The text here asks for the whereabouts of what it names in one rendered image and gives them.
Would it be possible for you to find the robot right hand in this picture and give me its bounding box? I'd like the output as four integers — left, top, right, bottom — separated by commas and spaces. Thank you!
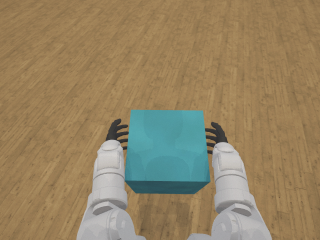
205, 122, 228, 154

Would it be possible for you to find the carton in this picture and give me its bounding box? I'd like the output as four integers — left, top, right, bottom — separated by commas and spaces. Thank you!
124, 109, 211, 194

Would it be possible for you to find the robot right upper arm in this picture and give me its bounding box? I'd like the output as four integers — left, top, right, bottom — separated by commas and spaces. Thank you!
210, 210, 272, 240

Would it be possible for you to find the robot left upper arm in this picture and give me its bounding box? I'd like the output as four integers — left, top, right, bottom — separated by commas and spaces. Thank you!
76, 208, 137, 240

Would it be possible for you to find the robot left hand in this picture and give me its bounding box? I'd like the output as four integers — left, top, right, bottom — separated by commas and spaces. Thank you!
105, 118, 129, 150

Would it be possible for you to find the robot left forearm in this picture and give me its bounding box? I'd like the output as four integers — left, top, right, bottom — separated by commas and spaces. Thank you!
76, 139, 128, 238

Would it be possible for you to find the robot right forearm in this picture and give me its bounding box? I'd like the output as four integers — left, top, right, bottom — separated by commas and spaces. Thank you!
212, 142, 266, 226

